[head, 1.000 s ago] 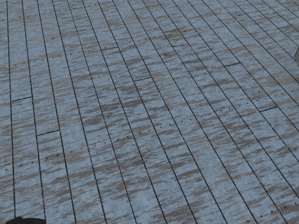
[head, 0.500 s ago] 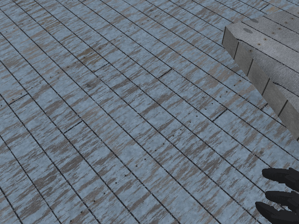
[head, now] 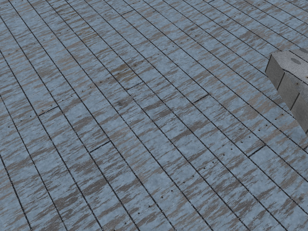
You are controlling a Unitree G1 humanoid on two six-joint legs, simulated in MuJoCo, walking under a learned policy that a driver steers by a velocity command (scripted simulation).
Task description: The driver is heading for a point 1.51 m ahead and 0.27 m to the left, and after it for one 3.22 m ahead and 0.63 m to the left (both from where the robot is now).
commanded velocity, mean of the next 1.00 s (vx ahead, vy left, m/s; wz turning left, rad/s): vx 0.01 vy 0.00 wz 0.37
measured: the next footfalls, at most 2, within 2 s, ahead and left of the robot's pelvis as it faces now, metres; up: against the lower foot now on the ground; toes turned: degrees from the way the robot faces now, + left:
left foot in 0.32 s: +0.04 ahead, +0.17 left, +0.00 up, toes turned +23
right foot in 0.72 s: +0.18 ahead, -0.03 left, +0.00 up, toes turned +31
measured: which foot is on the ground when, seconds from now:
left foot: up 0.00-0.30, down 0.32-0.74, up 0.76-1.00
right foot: down 0.00-0.32, up 0.34-0.70, down 0.72-1.00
